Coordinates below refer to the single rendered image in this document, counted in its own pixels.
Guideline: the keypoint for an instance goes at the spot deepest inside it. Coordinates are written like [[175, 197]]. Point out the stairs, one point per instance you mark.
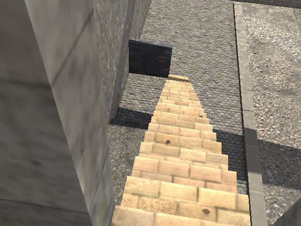
[[180, 169]]

